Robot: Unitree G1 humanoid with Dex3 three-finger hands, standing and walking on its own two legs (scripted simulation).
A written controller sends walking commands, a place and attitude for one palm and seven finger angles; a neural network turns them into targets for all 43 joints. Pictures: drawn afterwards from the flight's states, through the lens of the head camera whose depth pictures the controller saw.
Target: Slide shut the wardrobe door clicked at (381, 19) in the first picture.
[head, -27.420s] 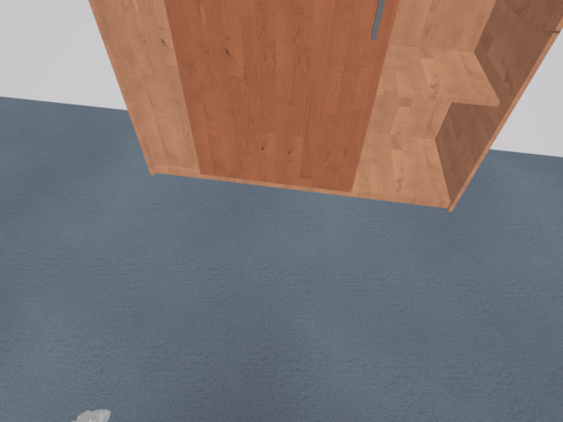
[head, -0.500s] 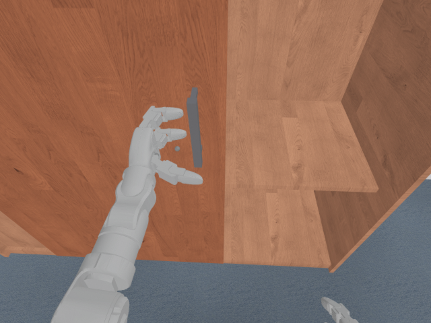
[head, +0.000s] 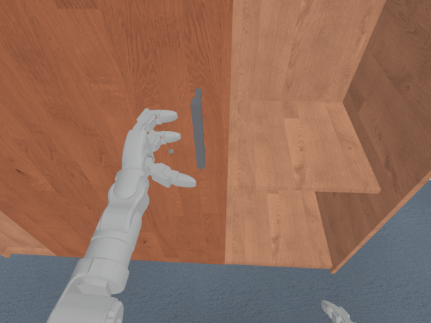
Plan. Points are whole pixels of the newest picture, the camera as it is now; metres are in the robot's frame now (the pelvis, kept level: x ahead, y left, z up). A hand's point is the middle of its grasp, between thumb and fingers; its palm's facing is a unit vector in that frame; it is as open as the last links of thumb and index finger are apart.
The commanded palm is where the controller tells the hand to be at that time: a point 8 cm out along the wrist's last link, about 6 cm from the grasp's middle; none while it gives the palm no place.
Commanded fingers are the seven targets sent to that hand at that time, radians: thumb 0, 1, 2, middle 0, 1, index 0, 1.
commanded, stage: move the hooked fingers beside the handle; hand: left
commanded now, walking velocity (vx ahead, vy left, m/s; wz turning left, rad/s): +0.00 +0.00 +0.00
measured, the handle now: (199, 131) +0.45 +0.05 +0.12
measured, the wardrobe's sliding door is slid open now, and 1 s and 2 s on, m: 0.48 0.48 0.48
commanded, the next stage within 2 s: feel for the door with the fingertips in 0.90 s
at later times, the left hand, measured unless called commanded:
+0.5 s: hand (167, 150) +0.40 +0.11 +0.12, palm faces -0.02 -1.00 -0.01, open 14.0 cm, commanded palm +0.38 +0.16 +0.12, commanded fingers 0.00 -0.50 0.30 -0.30 -1.20 -0.30 -1.20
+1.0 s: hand (163, 151) +0.40 +0.11 +0.12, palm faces -0.01 -1.00 +0.00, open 14.0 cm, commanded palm +0.38 +0.16 +0.12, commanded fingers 0.00 -0.50 0.30 -0.30 -1.20 -0.30 -1.20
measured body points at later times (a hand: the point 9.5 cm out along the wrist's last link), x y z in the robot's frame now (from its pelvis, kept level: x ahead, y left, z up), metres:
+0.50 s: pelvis +0.00 +0.00 +0.00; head +0.02 -0.01 +0.45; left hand +0.40 +0.16 +0.12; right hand +0.11 -0.24 -0.12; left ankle -0.03 +0.10 -0.73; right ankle +0.00 -0.10 -0.73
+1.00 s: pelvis +0.00 +0.00 +0.00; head +0.02 -0.01 +0.45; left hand +0.39 +0.17 +0.12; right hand +0.12 -0.24 -0.11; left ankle -0.03 +0.10 -0.73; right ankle +0.00 -0.10 -0.73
